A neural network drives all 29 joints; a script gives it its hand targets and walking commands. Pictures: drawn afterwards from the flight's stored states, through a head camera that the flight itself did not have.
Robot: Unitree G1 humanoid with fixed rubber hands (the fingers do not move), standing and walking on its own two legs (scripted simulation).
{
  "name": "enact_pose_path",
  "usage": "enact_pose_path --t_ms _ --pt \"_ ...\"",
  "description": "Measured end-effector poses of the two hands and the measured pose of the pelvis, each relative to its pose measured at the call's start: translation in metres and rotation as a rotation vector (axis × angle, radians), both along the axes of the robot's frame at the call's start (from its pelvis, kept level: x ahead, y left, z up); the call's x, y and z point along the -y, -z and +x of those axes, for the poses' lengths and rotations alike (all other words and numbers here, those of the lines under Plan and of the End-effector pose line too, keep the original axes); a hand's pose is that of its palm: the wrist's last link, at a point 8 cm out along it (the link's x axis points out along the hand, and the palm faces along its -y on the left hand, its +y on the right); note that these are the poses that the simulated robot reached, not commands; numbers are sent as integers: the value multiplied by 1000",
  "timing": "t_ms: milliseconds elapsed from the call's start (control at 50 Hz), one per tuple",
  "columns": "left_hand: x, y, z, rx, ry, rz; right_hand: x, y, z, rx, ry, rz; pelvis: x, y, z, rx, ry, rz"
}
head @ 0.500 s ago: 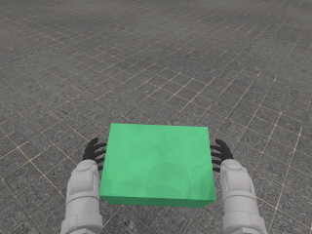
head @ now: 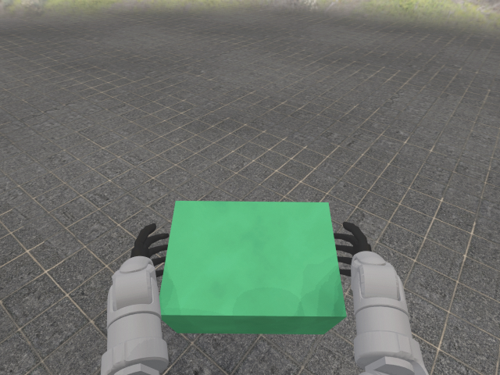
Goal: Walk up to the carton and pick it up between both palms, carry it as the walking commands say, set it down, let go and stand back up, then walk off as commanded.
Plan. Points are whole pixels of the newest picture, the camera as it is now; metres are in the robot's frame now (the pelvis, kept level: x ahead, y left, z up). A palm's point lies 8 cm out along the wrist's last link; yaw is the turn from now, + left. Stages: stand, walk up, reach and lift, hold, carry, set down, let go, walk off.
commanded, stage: reach and lift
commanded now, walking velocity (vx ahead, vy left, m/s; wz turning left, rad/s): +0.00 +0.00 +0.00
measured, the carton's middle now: (251, 269) +0.33 +0.04 -0.02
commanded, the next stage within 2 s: hold in 0.58 s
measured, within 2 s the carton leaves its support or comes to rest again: neither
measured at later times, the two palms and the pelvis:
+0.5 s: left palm (170, 238) +0.34 +0.19 +0.05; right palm (376, 262) +0.31 -0.18 +0.05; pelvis +0.04 +0.02 +0.00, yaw -3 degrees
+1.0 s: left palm (168, 259) +0.29 +0.18 +0.05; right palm (386, 281) +0.27 -0.19 +0.05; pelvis +0.00 +0.00 +0.00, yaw -1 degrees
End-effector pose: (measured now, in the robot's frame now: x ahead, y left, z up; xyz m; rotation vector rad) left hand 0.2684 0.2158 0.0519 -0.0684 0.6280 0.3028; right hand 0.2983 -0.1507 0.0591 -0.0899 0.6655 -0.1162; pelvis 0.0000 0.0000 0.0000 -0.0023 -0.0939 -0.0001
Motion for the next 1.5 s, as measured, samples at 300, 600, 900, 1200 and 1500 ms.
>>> enact_pose_path --t_ms 300,600,900,1200,1500 --pt "46 3 60 -37 176 60 42 26 -9 -35 187 -7 -28 -2 5 -74 54 4" --pt "21 15 51 -37 107 1 25 15 15 -23 66 17 -12 -3 42 -66 50 6" --pt "36 4 27 -14 133 73 36 29 -19 9 118 34 2 -3 14 -42 18 -1" --pt "21 0 32 -14 112 50 20 20 -16 -5 110 16 -24 0 -8 -9 33 0" --pt "15 11 55 -18 167 31 17 14 0 3 120 14 -43 -4 29 -81 49 -5"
